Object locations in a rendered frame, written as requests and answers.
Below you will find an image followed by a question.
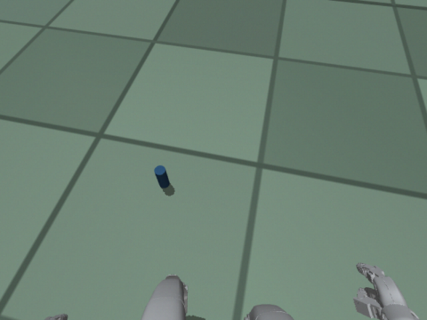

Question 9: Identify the can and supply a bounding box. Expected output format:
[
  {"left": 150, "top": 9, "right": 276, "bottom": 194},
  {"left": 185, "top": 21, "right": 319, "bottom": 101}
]
[{"left": 154, "top": 165, "right": 169, "bottom": 188}]

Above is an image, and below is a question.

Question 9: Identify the right robot hand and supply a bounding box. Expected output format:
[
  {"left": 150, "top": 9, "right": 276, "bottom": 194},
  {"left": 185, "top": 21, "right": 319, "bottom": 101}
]
[{"left": 353, "top": 263, "right": 408, "bottom": 320}]

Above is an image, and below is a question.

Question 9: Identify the right robot arm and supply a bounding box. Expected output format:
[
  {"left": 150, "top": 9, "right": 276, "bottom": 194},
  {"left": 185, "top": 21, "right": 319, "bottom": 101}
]
[{"left": 381, "top": 304, "right": 419, "bottom": 320}]

